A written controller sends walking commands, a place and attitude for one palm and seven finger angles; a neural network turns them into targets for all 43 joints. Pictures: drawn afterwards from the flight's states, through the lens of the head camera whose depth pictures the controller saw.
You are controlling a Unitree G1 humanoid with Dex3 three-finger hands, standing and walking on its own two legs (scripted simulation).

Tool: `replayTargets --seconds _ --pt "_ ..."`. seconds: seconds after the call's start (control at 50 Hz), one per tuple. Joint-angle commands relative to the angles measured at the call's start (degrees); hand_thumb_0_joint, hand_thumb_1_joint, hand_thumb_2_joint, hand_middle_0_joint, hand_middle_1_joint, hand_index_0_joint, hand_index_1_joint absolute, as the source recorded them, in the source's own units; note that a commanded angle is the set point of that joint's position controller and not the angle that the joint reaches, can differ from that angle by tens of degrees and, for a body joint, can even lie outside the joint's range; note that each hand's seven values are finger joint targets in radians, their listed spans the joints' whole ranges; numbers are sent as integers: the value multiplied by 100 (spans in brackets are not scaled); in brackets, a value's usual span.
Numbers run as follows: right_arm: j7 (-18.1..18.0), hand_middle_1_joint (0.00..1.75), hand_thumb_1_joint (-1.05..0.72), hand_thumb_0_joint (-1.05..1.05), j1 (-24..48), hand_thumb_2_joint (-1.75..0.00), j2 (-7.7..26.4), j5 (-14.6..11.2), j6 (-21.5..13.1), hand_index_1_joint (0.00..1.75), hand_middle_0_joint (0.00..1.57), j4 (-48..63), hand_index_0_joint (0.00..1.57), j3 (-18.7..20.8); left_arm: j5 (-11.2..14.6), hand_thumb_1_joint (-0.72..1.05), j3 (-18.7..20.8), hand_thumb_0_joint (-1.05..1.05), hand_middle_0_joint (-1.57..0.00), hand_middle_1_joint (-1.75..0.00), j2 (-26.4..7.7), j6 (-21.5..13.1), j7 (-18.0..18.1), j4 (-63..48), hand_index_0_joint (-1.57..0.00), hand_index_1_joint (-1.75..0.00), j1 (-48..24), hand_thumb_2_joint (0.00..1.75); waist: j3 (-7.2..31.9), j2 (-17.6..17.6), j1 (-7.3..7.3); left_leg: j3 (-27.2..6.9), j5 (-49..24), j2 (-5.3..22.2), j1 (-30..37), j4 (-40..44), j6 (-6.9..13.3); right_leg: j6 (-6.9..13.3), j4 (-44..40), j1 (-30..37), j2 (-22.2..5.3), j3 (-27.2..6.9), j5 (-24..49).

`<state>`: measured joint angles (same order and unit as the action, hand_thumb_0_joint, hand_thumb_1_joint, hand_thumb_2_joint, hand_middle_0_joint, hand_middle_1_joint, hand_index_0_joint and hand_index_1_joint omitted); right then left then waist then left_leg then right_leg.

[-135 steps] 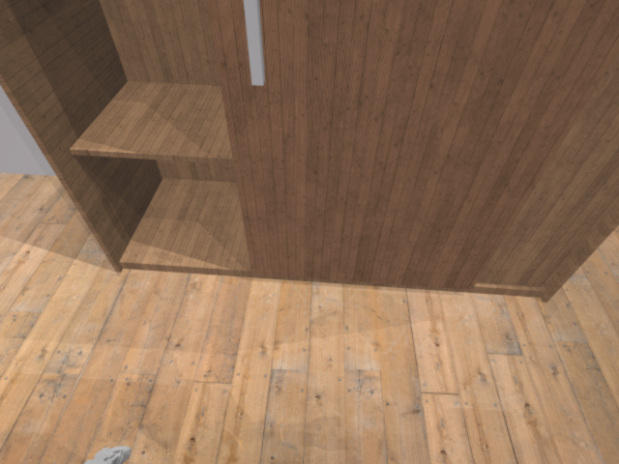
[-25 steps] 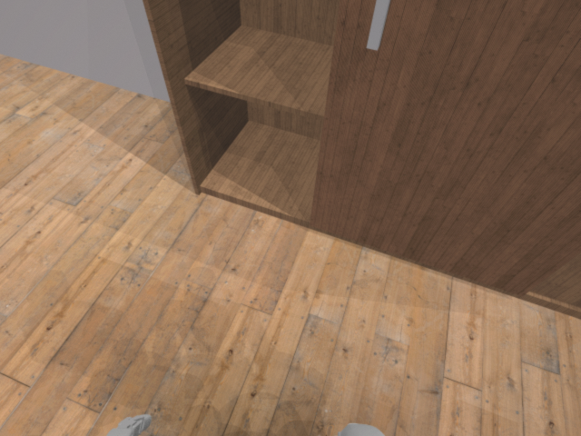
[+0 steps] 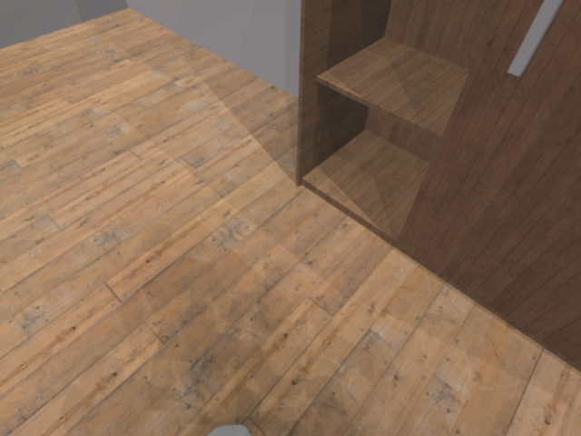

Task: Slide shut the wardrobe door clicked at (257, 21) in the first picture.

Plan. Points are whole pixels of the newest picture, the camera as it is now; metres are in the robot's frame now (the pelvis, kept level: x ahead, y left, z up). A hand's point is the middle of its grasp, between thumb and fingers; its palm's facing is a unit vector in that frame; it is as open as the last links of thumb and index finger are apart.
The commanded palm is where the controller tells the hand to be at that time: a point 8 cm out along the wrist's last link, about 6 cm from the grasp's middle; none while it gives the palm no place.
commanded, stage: walk to a spot facing it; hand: right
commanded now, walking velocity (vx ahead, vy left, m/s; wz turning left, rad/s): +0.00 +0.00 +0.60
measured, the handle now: (545, 19) +0.83 -0.43 +0.19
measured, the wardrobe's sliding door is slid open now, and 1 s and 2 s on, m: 0.54 0.54 0.54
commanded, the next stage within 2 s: turn to face it in 1.06 s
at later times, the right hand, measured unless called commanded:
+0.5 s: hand out of the picture +0.13 -0.20 -0.18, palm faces -0.19 +0.96 -0.18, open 7.4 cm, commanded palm none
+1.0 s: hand (301, 273) +0.45 +0.01 -0.18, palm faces -0.62 +0.77 -0.14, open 7.4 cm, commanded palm none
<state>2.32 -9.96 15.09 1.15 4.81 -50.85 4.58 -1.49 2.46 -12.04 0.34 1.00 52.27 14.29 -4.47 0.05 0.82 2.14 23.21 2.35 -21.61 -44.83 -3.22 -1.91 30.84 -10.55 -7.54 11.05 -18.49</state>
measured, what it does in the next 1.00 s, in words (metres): walks ahead, turning left: left foot, then right foot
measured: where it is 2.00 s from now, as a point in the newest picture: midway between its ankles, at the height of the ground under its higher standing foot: (235, 370)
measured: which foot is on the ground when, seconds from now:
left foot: up 0.00-0.04, down 0.06-0.48, up 0.50-0.98, down 1.00-1.00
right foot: down 0.00-0.06, up 0.08-0.46, down 0.48-1.00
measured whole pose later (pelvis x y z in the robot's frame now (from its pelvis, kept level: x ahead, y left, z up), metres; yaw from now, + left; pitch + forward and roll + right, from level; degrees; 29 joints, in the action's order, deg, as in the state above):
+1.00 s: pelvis +0.23 +0.07 -0.02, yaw +35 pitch +0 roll +0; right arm 3.1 -3.5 11.2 2.0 0.1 -52.7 3.9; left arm -1.2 1.8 -6.4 -2.5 1.4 63.1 31.2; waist -7.4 1.4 3.5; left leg 10.5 11.7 -0.6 -27.1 -36.5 4.2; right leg -3.8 33.6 4.8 -8.7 22.4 -30.0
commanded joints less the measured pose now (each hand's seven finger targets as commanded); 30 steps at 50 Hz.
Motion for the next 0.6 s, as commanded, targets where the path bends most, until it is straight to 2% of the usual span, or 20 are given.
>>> replayTargets --seconds 0.0,0.02,0.04,0.06,0.08,0.12,0.14,0.18,0.28,0.34,0.38,0.4,0.42,0.44,0.46,0.48,0.5,0.52,0.56,0.58 --pt "-34 30 -90 0 -280 -90 574 6 -348 30 20 390 20 119 32 90 353 0 -20 -30 -1270 -41 -2 -302 -20 -30 164 90 763 -622 -224 184 -1302 -87 1480 2005 264 275 705 -266 -979 -225 2246" --pt "-127 30 -90 0 -647 -90 1276 56 -447 30 20 279 20 245 74 90 250 0 -20 -30 -845 -17 -47 -450 -20 -30 326 90 1111 1156 -337 -1560 -2765 1300 2784 2445 747 -137 2102 -1745 -397 166 210" --pt "-200 30 -90 0 -999 -90 1590 -33 -431 30 20 197 20 311 47 90 170 0 -20 -30 -683 24 -19 -719 -20 -30 -116 90 1207 1754 -568 -2621 -4126 2153 2618 2444 1294 -257 3128 -2479 71 -422 -1841" --pt "-259 30 -90 0 -1074 -90 1473 -48 -403 30 20 187 20 330 61 90 178 0 -20 -30 -786 70 31 -740 -20 -30 -414 90 1221 1776 -685 -2663 -2664 1849 2241 2663 1452 -159 3434 -2531 -3 -990 -1659" --pt "-271 30 -90 0 -780 -90 1307 -43 -365 30 20 209 20 301 55 90 205 0 -20 -30 -857 78 5 -740 -20 -30 -671 90 834 1442 -622 -2754 -1138 1654 1979 2873 1496 -152 3652 -2753 -40 -1053 -1343" --pt "-254 30 -90 0 -235 -90 995 -16 -404 30 20 351 20 178 -19 90 224 0 -20 -30 -861 73 -101 -559 -20 -30 -544 90 455 768 -297 -2140 -12 1218 1339 3061 1294 -220 3402 -2495 -113 -922 -531" --pt "-239 30 -90 0 -156 -90 961 -1 -451 30 20 357 20 160 -31 90 223 0 -20 -30 -811 69 -124 -485 -20 -30 -408 90 410 783 -195 -2002 94 1107 1139 3130 1245 -251 3227 -2346 -70 -851 -351" --pt "-214 30 -90 0 -274 -90 956 12 -530 30 20 273 20 156 -37 90 239 0 -20 -30 -765 42 -165 -415 -20 -30 -313 90 337 811 -181 -1926 297 966 1027 3236 1216 -277 2918 -2211 16 -787 -149" --pt "-182 30 -90 0 -564 -90 1010 28 -616 30 20 141 20 161 -9 90 237 0 -20 -30 -699 -67 -210 -565 -20 -30 -525 90 248 861 -262 -2227 602 923 1040 3362 1316 -289 2035 -2134 178 -761 -65" --pt "-189 30 -90 0 -638 -90 1014 34 -612 30 20 136 20 176 29 90 220 0 -20 -30 -653 -155 -190 -695 -20 -30 -635 90 203 902 -309 -2481 393 925 799 3238 1370 -206 1318 -1608 342 -811 -239" --pt "-176 30 -90 0 -491 -90 1018 44 -595 30 20 141 20 193 55 90 208 0 -20 -30 -617 -219 -165 -652 -20 -30 -353 90 290 969 -157 -2446 214 776 645 2974 1303 -143 653 -966 506 -713 -272" --pt "-173 30 -90 0 -399 -90 964 26 -578 30 20 171 20 207 50 90 197 0 -20 -30 -606 -262 -127 -568 -20 -30 -79 90 340 925 -32 -2338 181 598 371 2707 1197 -130 126 -367 574 -648 21" --pt "-165 30 -90 0 -303 -90 816 2 -561 30 20 200 20 187 67 90 213 0 -20 -30 -717 -312 -65 -415 -20 -30 329 90 439 600 159 -2136 176 325 -247 2216 1007 -108 -504 644 543 -684 191" --pt "-131 30 -90 0 -300 -90 416 -22 -534 30 20 311 20 117 35 90 300 0 -20 -30 -1154 -362 30 -241 -20 -30 947 90 667 -579 436 -1643 384 -249 -1202 972 743 88 -1198 1749 -365 -1697 -832" --pt "-64 30 -90 0 -328 -90 75 -46 -538 30 20 452 20 57 -42 90 412 0 -20 -30 -1754 -343 45 -174 -20 -30 1454 90 685 -2170 570 -526 1111 -809 -2190 -895 402 538 -2080 1959 -1948 -3612 -2329" --pt "-47 30 -90 0 -69 -90 351 16 -570 30 20 546 20 118 -1 90 337 0 -20 -30 -1677 -317 36 -240 -20 -30 1257 90 347 -1690 498 -660 821 -255 -2237 -1549 407 855 -2378 1100 -2382 -4133 -2971" --pt "-9 30 -90 0 105 -90 413 73 -565 30 20 429 20 171 -32 90 265 0 -20 -30 -1315 -350 35 -219 -20 -30 997 90 -91 -1164 389 -575 351 -166 -2183 -2134 364 766 -2549 524 -2077 -3757 -2964" --pt "64 30 -90 0 -35 -90 375 88 -552 30 20 300 20 194 -11 90 181 0 -20 -30 -1082 -389 42 -253 -20 -30 722 90 -295 -885 181 -493 -144 8 -2134 -2334 335 593 -2512 292 -1725 -3029 -2302" --pt "114 30 -90 0 -416 -90 158 97 -455 30 20 58 20 178 28 90 96 0 -20 -30 -760 -459 67 -229 -20 -30 417 90 -320 -840 -106 -379 -965 120 -1871 -2508 227 271 -2331 139 -1200 -1661 -748" --pt "115 30 -90 0 -503 -90 105 83 -437 30 20 -25 20 169 54 90 65 0 -20 -30 -637 -497 88 -173 -20 -30 508 90 -193 -866 -116 -346 -1154 117 -1738 -2545 207 176 -2196 193 -1040 -1289 -79"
